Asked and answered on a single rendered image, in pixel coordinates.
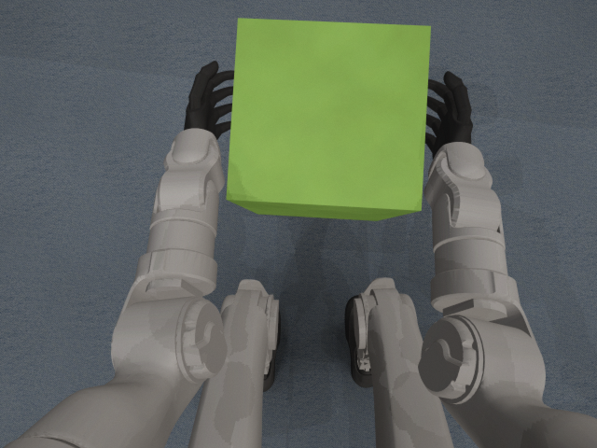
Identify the left robot upper arm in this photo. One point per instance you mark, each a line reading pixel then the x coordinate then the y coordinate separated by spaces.
pixel 162 353

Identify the right robot upper arm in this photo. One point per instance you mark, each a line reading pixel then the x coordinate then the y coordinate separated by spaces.
pixel 491 379

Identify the right robot forearm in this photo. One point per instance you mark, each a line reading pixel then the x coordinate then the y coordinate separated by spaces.
pixel 468 241

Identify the left robot forearm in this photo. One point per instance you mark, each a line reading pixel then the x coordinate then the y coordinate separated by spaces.
pixel 179 260

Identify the robot left hand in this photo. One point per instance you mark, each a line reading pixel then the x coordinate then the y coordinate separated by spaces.
pixel 200 112

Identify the right robot shin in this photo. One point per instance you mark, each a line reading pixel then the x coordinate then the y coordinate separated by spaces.
pixel 385 282

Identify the left robot shin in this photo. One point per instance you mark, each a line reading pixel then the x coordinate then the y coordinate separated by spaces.
pixel 249 284

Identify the robot shin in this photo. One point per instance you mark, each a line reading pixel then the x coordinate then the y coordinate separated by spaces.
pixel 385 282
pixel 249 284

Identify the carton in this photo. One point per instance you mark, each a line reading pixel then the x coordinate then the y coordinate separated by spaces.
pixel 328 118

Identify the robot right hand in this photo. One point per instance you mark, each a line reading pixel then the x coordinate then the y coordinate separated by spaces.
pixel 455 124

